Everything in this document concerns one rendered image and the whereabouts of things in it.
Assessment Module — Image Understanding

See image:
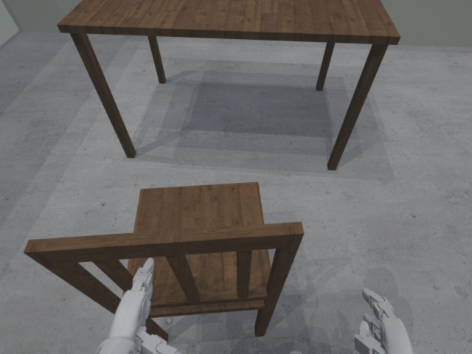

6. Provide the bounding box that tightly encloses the robot right hand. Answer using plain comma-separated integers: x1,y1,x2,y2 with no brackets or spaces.
354,288,414,354

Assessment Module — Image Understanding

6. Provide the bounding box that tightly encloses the chair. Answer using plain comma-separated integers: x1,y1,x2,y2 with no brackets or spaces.
24,182,304,342

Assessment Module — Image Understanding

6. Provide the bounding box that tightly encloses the robot left hand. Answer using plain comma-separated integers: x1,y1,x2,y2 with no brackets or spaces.
108,257,182,354

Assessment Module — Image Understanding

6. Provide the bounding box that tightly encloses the robot left forearm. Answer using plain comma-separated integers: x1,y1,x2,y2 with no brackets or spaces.
95,337,137,354

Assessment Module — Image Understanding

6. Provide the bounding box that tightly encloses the table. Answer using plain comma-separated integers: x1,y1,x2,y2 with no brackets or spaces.
57,0,400,170

